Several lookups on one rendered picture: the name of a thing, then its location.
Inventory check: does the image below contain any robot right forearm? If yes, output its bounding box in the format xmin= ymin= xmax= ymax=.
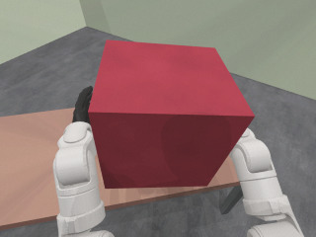
xmin=229 ymin=127 xmax=304 ymax=237

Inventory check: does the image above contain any table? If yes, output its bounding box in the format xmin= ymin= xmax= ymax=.
xmin=0 ymin=108 xmax=277 ymax=231

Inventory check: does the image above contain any left robot hand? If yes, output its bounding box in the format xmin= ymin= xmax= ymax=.
xmin=72 ymin=86 xmax=93 ymax=125

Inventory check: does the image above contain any robot left forearm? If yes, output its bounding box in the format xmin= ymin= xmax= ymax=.
xmin=52 ymin=121 xmax=106 ymax=237

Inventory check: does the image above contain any carton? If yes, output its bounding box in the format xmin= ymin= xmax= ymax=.
xmin=88 ymin=39 xmax=255 ymax=189

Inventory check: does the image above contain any right robot upper arm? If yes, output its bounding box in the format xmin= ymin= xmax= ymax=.
xmin=247 ymin=221 xmax=301 ymax=237

